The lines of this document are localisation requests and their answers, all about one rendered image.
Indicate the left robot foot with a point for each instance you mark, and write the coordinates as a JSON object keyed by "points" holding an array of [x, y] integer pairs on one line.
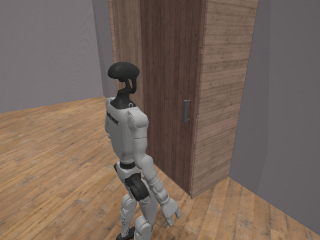
{"points": [[129, 236]]}

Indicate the right robot thigh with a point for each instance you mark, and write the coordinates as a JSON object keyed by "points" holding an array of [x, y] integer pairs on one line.
{"points": [[146, 199]]}

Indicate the handle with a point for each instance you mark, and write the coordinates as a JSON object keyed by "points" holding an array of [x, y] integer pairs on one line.
{"points": [[185, 111]]}

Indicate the robot right upper arm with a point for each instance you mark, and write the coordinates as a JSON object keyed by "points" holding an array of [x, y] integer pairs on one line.
{"points": [[138, 124]]}

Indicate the wardrobe door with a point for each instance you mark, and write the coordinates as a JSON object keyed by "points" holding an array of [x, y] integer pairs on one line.
{"points": [[171, 49], [127, 32]]}

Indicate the robot left upper arm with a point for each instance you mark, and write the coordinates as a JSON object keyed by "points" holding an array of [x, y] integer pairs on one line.
{"points": [[106, 126]]}

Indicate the robot right hand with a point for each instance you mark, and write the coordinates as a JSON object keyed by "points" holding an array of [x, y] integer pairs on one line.
{"points": [[168, 209]]}

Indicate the right robot forearm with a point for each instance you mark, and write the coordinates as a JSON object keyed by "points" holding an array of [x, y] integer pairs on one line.
{"points": [[149, 174]]}

